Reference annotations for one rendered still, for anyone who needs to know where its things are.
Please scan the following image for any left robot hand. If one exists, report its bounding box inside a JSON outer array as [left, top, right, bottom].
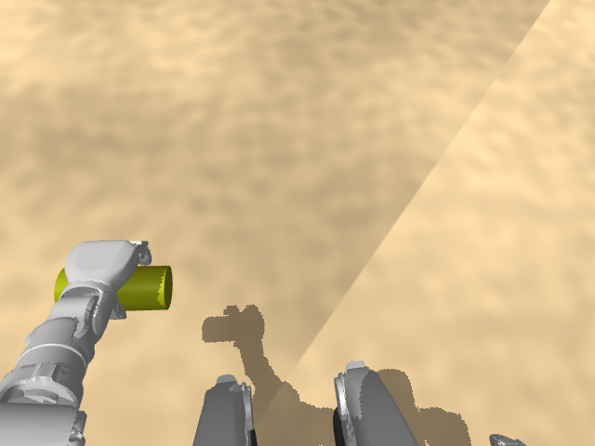
[[64, 240, 152, 320]]

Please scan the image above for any left robot arm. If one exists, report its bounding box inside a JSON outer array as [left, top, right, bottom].
[[0, 281, 115, 446]]

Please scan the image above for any can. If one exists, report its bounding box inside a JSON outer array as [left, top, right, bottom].
[[54, 266, 173, 311]]

